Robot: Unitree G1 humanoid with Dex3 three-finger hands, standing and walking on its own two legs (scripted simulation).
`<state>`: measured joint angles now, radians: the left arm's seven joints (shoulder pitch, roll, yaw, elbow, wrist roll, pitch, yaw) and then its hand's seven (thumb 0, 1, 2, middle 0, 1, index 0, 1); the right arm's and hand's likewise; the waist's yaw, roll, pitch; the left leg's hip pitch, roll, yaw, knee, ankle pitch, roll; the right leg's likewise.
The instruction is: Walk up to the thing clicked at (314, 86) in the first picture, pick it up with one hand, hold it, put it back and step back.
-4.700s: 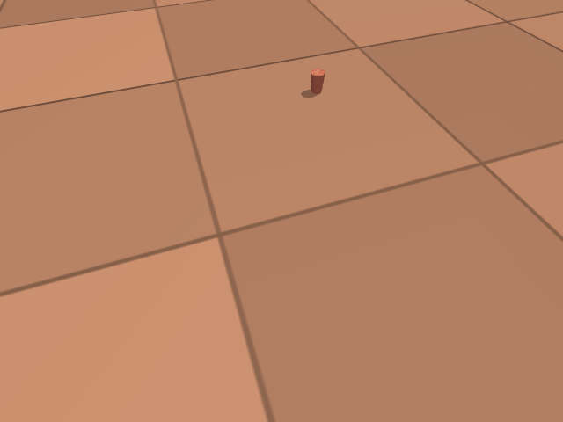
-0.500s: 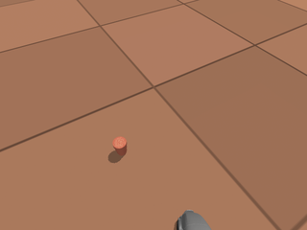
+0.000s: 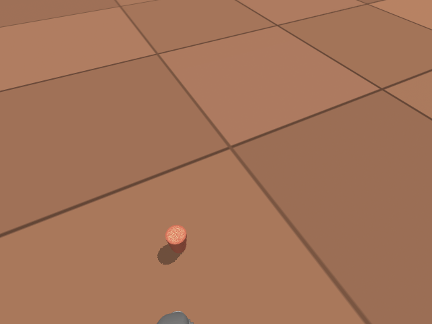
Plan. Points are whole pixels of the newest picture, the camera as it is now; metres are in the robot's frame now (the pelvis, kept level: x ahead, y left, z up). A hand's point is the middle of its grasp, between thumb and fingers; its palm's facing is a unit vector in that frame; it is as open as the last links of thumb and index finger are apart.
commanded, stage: walk up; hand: left
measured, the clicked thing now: (177, 240) +0.58 +0.21 -0.70
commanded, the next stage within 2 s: none
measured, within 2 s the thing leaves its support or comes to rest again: neither
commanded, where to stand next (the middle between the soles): +0.22 +0.01 m, yaw -1 degrees
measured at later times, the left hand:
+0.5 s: hand (99, 287) +0.22 +0.28 -0.14, palm faces -0.12 -0.91 -0.40, open 7.4 cm
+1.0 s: hand (100, 285) +0.23 +0.29 -0.16, palm faces -0.04 -0.95 -0.31, open 7.4 cm
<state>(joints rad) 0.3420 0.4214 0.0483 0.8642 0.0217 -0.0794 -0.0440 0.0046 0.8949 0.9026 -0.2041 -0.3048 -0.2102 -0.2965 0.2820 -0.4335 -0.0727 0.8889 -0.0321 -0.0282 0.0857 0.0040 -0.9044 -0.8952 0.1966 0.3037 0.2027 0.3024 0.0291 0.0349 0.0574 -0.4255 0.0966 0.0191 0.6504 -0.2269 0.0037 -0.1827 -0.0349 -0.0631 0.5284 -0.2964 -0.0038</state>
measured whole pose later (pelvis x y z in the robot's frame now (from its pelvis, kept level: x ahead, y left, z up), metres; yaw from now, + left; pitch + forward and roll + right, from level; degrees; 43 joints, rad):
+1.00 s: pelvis +0.15 +0.03 +0.00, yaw -2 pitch -2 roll +0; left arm 0.20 0.39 0.03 1.01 0.00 0.02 -0.03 0.01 0.90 0.90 -0.20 -0.30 -0.21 -0.30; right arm 0.26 -0.38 -0.01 1.01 -0.04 -0.04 0.00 0.00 -0.90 -0.89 0.20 0.30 0.20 0.30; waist -0.01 -0.05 0.05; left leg -0.30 0.02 0.03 0.58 -0.24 0.02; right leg -0.35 -0.03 0.01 0.72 -0.41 -0.02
